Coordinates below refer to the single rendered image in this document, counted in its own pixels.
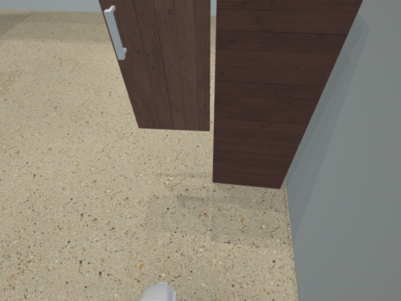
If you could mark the robot left thigh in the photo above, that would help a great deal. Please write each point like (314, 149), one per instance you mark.
(158, 292)

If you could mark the handle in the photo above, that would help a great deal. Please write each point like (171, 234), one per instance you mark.
(114, 33)

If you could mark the cupboard door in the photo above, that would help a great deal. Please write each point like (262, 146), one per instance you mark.
(166, 69)

